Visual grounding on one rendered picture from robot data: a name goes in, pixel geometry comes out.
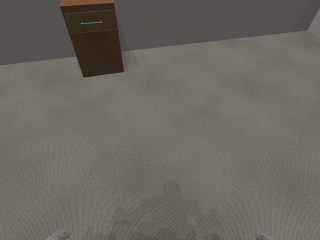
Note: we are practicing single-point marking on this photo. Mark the handle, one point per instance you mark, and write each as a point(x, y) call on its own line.
point(91, 24)

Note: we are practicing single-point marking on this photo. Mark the left robot hand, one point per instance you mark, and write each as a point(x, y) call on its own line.
point(60, 235)

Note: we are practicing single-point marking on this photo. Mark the drawer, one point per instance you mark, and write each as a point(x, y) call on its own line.
point(75, 19)

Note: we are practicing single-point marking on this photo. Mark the cabinet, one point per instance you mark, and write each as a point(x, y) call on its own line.
point(98, 52)

